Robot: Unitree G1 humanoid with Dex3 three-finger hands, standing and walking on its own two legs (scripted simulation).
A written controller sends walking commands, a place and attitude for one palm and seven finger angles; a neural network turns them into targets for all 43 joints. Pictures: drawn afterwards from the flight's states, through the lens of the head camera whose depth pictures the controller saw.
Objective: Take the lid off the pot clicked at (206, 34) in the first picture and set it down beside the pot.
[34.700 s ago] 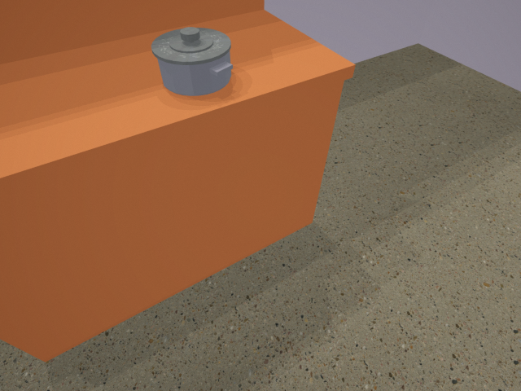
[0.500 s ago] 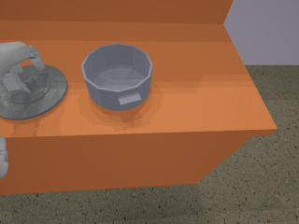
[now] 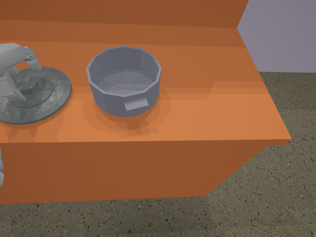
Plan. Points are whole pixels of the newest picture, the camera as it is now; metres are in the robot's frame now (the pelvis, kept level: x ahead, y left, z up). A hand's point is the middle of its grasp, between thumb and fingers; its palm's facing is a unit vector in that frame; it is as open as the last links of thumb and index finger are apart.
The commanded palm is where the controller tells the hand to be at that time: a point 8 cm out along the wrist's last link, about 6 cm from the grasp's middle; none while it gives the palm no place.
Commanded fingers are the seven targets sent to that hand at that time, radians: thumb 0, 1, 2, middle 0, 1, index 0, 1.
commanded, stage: raise the empty hand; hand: left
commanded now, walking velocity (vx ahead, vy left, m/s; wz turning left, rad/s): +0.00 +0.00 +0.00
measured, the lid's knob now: (27, 85) +0.47 +0.33 +0.09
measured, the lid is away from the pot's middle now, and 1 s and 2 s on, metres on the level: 0.25 0.25 0.25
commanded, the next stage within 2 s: draw the hand back to the body in 1.16 s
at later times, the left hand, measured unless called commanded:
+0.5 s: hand out of the picture +0.45 +0.34 +0.19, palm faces -0.33 -0.15 -0.93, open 11.0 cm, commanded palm +0.47 +0.33 +0.26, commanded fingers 0.00 -0.06 0.75 -0.39 -0.77 -0.39 -0.77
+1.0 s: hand out of the picture +0.45 +0.33 +0.24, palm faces -0.28 -0.12 -0.95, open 11.0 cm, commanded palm +0.47 +0.33 +0.31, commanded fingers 0.00 -0.06 0.75 -0.39 -0.77 -0.39 -0.77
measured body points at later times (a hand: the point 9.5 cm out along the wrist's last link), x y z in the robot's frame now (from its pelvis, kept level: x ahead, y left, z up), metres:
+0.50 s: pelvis +0.00 +0.00 +0.00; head +0.06 +0.01 +0.45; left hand +0.47 +0.34 +0.24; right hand +0.03 -0.28 -0.11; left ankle +0.01 +0.06 -0.73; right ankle -0.03 -0.16 -0.73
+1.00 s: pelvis +0.00 +0.00 +0.01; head +0.06 +0.02 +0.45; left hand +0.46 +0.34 +0.29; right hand +0.05 -0.28 -0.11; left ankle +0.01 +0.06 -0.73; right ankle -0.03 -0.16 -0.73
